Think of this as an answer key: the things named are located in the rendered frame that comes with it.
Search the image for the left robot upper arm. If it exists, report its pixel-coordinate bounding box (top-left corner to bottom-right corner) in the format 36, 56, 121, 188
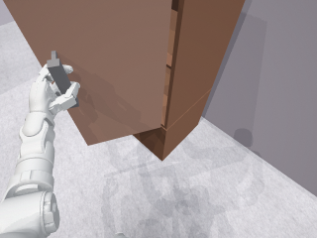
0, 190, 60, 238

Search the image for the robot left shin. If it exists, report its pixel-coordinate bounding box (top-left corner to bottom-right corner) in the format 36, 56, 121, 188
114, 232, 125, 237

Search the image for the left robot forearm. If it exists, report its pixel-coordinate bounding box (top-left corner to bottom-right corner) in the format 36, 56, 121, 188
0, 112, 55, 205

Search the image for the left robot hand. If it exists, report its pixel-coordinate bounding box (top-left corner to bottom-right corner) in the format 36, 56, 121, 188
29, 64, 80, 119

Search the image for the cupboard door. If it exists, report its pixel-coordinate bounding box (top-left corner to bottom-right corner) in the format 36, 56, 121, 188
3, 0, 172, 146

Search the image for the handle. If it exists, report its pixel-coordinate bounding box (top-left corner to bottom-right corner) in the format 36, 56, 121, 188
47, 51, 79, 109

